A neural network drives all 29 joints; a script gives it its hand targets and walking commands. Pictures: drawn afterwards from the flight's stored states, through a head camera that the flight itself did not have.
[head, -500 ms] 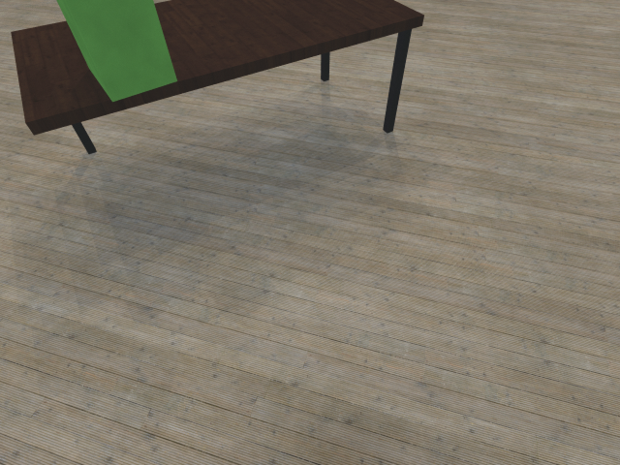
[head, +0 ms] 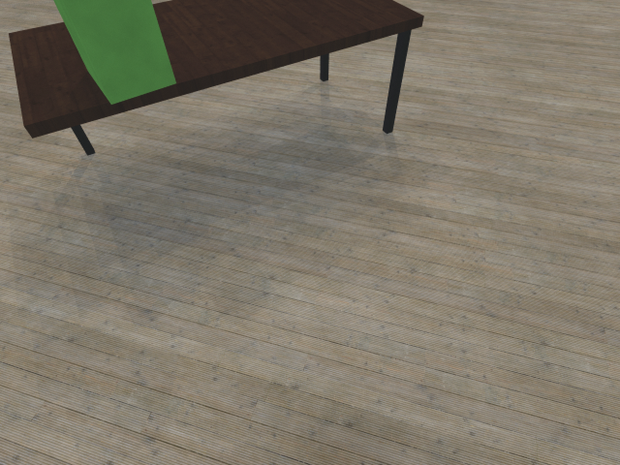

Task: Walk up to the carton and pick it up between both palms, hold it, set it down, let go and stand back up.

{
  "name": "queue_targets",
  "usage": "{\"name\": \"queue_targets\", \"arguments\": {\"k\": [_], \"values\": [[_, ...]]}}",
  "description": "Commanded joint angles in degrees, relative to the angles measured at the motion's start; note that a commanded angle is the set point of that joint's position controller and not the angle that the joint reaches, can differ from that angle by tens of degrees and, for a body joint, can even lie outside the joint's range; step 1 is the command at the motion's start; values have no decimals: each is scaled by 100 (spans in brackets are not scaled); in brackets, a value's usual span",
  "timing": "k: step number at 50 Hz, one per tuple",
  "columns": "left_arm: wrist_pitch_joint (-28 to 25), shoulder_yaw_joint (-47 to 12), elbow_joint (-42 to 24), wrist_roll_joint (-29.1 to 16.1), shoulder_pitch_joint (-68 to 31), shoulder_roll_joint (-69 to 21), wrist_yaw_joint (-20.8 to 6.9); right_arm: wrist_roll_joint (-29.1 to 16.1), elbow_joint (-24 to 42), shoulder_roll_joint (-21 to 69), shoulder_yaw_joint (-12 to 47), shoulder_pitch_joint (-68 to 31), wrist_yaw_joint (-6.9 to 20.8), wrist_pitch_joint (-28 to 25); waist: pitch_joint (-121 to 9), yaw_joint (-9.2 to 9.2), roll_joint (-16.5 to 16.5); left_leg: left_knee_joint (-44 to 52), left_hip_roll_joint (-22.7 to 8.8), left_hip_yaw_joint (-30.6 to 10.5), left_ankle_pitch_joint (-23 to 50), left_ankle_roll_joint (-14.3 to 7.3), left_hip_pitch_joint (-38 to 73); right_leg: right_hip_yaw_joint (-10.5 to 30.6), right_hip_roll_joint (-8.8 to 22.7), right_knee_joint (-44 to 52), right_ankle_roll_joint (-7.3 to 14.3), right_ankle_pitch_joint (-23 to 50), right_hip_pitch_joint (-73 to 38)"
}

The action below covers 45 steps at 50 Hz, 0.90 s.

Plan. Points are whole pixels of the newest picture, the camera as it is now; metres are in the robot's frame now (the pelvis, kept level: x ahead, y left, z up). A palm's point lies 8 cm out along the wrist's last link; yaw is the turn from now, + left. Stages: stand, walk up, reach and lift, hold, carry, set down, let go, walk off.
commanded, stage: stand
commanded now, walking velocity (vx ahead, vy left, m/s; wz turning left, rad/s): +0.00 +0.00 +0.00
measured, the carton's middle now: (113, 32) +1.30 +0.70 -0.02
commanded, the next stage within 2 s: walk up in 1.10 s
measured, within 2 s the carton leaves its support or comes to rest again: neither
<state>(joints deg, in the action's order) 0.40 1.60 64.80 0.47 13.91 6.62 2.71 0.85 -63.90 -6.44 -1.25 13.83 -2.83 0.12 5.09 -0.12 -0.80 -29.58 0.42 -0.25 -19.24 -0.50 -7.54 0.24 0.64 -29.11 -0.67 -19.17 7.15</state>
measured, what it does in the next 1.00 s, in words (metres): stands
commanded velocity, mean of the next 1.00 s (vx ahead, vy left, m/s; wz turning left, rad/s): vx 0.00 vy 0.00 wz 0.00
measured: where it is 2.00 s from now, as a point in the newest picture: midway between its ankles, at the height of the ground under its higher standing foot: (275, 464)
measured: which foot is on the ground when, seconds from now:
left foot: down 0.00-1.00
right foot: down 0.00-1.00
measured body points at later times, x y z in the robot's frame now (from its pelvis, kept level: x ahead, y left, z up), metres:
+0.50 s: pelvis +0.00 +0.00 +0.00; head +0.01 +0.01 +0.45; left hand -0.01 +0.20 -0.17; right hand -0.01 -0.20 -0.16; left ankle -0.03 +0.11 -0.73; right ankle -0.04 -0.13 -0.73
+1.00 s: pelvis +0.00 +0.01 +0.00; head +0.01 +0.01 +0.45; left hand -0.02 +0.21 -0.16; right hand -0.02 -0.19 -0.16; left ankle -0.03 +0.11 -0.73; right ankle -0.04 -0.13 -0.73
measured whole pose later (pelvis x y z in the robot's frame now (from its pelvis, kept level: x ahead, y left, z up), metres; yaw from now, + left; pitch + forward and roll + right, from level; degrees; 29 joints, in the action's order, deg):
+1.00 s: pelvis +0.00 +0.01 +0.00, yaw +0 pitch -3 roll +0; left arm 0.2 0.5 69.4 0.6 15.3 5.1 3.0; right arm 0.6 -67.6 -5.3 -0.5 16.5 -2.9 -0.6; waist 4.2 0.0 -0.1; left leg -25.9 1.1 0.2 -17.5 -1.1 -5.5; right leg 0.3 1.6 -25.5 -1.5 -17.5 5.2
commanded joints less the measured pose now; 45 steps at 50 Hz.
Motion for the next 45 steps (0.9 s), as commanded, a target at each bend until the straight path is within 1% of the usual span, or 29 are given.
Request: {"name": "queue_targets", "arguments": {"k": [1, 2, 3, 4, 6, 7, 9, 13, 15, 16, 17, 18, 20, 21, 22, 25, 26, 27, 28, 29, 30, 31, 33, 34, 35, 36, 37, 42, 45], "values": [[-54, 67, 27, -9, 444, 499, 37, -21, 10, -522, -94, 423, -47, -59, -40, 7, 61, 569, -446, -378, 2252, -193, -31, 321, 368, 503, 275, 2095, 78], [-48, 75, 63, -2, 460, 493, 48, -13, -42, -507, -97, 458, -42, -63, -38, 23, 179, 584, -455, -380, 2166, -198, -44, 305, 356, 536, 260, 2027, 36], [-39, 35, 83, -12, 422, 409, 50, -11, -54, -532, -107, 426, -48, -44, 79, 31, 83, 596, -446, -372, 2136, -205, -47, 289, 375, 534, 227, 2050, 134], [-46, 55, 102, -13, 425, 458, 46, -10, -52, -440, -81, 424, -43, -51, 5, 5, 124, 604, -455, -383, 2186, -201, 1, 300, 354, 531, 230, 2010, 81], [-38, 31, 168, -14, 451, 379, 35, -8, -73, -502, -92, 416, -43, -53, 46, 7, -1, 605, -474, -368, 2227, -198, 21, 284, 366, 549, 227, 2052, 115], [-24, 25, 192, -10, 479, 345, 52, -8, -119, -439, -75, 460, -48, -58, -31, -7, 150, 643, -491, -374, 2250, -200, 10, 279, 378, 540, 209, 1982, 38], [-30, 39, 236, -13, 507, 455, 58, 0, -156, -446, -68, 444, -53, -51, 58, -42, 139, 664, -472, -387, 2107, -202, -34, 296, 371, 588, 236, 1922, 68], [-53, 10, 271, -8, 399, 415, 64, -10, -205, -486, -94, 544, -60, -53, 145, 73, 4, 668, -491, -374, 2160, -205, 17, 288, 376, 602, 239, 2077, 120], [-44, 0, 308, -18, 436, 373, 63, -5, -247, -393, -57, 518, -47, -62, 35, 35, 108, 675, -481, -355, 2314, -210, 109, 307, 390, 605, 225, 2132, 56], [-46, -2, 290, -33, 441, 390, 64, -20, -238, -318, -40, 502, -46, -65, 44, 27, 170, 683, -456, -349, 2208, -198, 45, 299, 386, 630, 219, 2034, 42], [-45, 5, 332, -29, 440, 382, 78, -1, -279, -298, -31, 573, -49, -61, 61, 41, 163, 683, -486, -370, 2279, -187, 12, 295, 399, 588, 226, 2019, -1], [-41, -14, 337, -21, 460, 319, 71, -13, -271, -378, -41, 563, -72, -60, 136, 18, 48, 694, -495, -382, 2379, -195, 81, 290, 387, 593, 213, 2083, 88], [-40, -14, 397, -25, 542, 334, 77, -17, -265, -414, -66, 565, -68, -64, 40, 23, 56, 666, -486, -376, 2183, -213, 73, 290, 389, 658, 203, 2081, 10], [-32, -20, 394, -12, 564, 300, 66, -15, -283, -347, -33, 562, -68, -59, 134, -12, 81, 710, -499, -370, 2213, -200, 4, 291, 382, 638, 197, 2040, 19], [-27, -2, 413, -14, 532, 353, 69, -19, -287, -312, -26, 592, -63, -59, 168, 8, 30, 718, -478, -368, 2228, -192, 16, 280, 372, 606, 194, 2070, 27], [-20, -27, 416, -10, 513, 318, 60, -21, -301, -374, -35, 644, -63, -54, 278, 23, 89, 775, -450, -341, 2052, -185, -50, 275, 362, 653, 170, 1869, 119], [-23, -53, 410, -22, 521, 239, 60, -22, -326, -385, -36, 636, -57, -53, 293, 15, 205, 779, -446, -347, 2062, -195, -32, 315, 373, 692, 162, 1851, 166], [-18, -34, 399, -18, 490, 311, 58, -25, -326, -272, -8, 701, -50, -65, 230, 36, 48, 803, -478, -388, 2031, -206, -85, 274, 352, 672, 166, 1743, 109], [-14, -29, 400, -24, 470, 357, 62, -13, -325, -379, -32, 652, -57, -65, 277, 23, 166, 812, -485, -400, 2055, -204, -55, 274, 368, 706, 157, 1740, 138], [-18, -34, 408, -29, 468, 318, 59, -20, -309, -419, -43, 668, -63, -73, 292, 39, -9, 800, -491, -408, 2069, -194, -66, 284, 366, 677, 174, 1804, 100], [-22, -41, 393, -25, 458, 290, 54, -11, -326, -307, -1, 645, -66, -82, 243, -4, 128, 781, -483, -397, 2127, -192, -62, 311, 390, 679, 200, 1847, 66], [-31, -59, 455, -15, 593, 254, 64, -12, -327, -354, -23, 701, -63, -60, 242, 3, 46, 776, -480, -375, 2098, -191, -30, 315, 393, 691, 210, 1921, 109], [-48, -48, 465, -23, 591, 319, 61, -19, -317, -347, -14, 675, -65, -75, 97, -4, 79, 780, -498, -385, 2152, -226, -41, 299, 404, 679, 204, 1947, -66], [-43, -45, 457, -10, 562, 365, 67, -19, -339, -339, -10, 688, -59, -71, 249, 5, -23, 798, -475, -400, 2096, -202, -41, 301, 395, 715, 210, 1919, 90], [-38, -57, 423, -14, 492, 276, 57, -12, -340, -371, -27, 724, -66, -69, 210, 29, 86, 794, -473, -398, 2036, -217, -30, 299, 414, 708, 217, 1839, 75], [-32, -51, 442, -16, 569, 335, 61, -18, -313, -409, -36, 706, -58, -76, 159, 18, 70, 777, -492, -420, 2073, -225, -25, 303, 392, 726, 202, 1868, 30], [-30, -51, 426, 47, 601, 324, 52, -21, -345, -323, -3, 717, -44, -82, 134, -6, 324, 851, -473, -343, 2080, -194, -74, 276, 444, 755, 175, 1832, 4], [-34, -55, 436, 24, 632, 306, 49, -25, -335, -343, 0, 758, -34, -94, 158, 3, 97, 862, -489, -360, 2128, -199, -37, 248, 434, 768, 150, 1859, 44], [-42, -59, 438, 15, 656, 293, 49, -24, -337, -339, 6, 793, -31, -98, 159, 9, 54, 868, -494, -368, 2130, -208, -34, 238, 438, 776, 143, 1846, 53]]}}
